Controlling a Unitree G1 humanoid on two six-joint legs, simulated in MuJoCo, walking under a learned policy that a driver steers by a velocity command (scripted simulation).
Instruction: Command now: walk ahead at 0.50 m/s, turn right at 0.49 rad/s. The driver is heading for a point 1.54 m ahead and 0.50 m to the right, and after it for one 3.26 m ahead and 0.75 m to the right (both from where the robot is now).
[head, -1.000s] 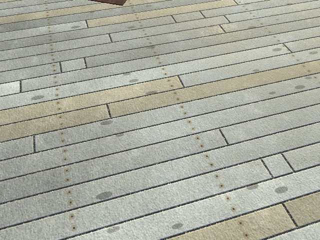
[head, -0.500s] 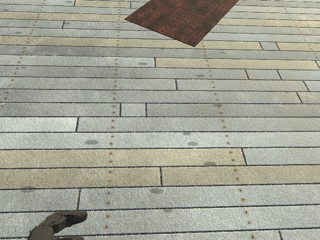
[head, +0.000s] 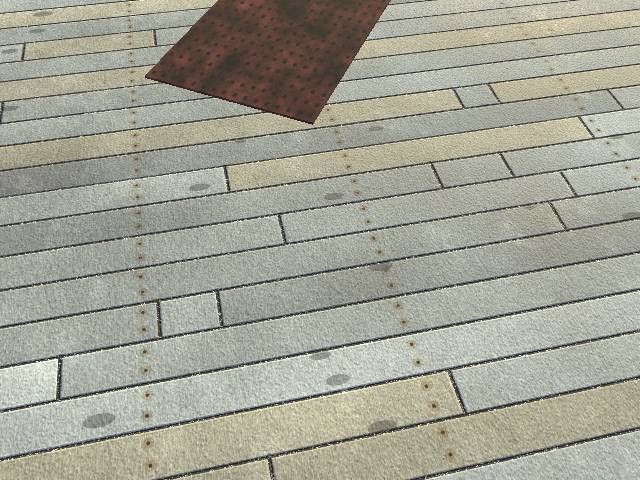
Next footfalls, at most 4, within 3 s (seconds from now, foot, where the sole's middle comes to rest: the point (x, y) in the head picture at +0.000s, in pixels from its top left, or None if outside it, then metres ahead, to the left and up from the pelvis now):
0.30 left None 0.36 0.15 -0.77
0.78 right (417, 476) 0.48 -0.16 -0.77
1.20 left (333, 408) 0.61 0.01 -0.77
1.58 right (482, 402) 0.64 -0.31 -0.77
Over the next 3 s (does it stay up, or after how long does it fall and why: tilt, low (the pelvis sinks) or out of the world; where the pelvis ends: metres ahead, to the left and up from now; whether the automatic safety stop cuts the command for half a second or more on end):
stays up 1.36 -0.36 0.01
